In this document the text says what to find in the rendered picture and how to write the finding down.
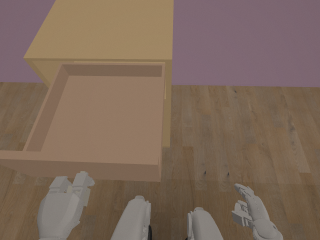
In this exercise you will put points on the robot left hand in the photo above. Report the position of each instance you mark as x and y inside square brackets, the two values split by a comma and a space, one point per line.
[60, 212]

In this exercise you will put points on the cabinet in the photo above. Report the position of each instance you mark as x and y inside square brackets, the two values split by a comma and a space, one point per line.
[106, 31]

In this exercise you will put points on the handle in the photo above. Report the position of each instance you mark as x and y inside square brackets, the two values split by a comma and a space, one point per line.
[86, 193]

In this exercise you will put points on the robot left shin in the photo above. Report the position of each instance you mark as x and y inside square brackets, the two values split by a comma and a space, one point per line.
[145, 230]

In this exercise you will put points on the robot right hand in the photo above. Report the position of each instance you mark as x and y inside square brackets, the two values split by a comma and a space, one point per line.
[245, 213]

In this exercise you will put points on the robot right forearm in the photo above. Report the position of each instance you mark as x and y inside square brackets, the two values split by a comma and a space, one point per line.
[263, 229]

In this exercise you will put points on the left robot thigh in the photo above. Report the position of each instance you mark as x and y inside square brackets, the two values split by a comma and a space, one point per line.
[135, 217]

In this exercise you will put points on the drawer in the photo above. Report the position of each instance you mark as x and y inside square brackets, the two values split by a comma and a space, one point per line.
[103, 118]

